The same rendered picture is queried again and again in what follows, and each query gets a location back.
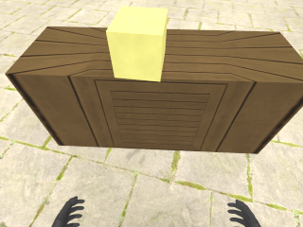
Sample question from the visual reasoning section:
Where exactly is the right robot hand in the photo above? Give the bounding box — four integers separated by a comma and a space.
227, 200, 261, 227

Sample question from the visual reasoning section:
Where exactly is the carton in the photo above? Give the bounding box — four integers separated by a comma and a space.
106, 6, 168, 82

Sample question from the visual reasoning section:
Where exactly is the pedestal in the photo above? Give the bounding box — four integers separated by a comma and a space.
5, 26, 303, 154

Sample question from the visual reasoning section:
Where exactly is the left robot hand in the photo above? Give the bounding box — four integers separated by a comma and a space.
51, 196, 85, 227

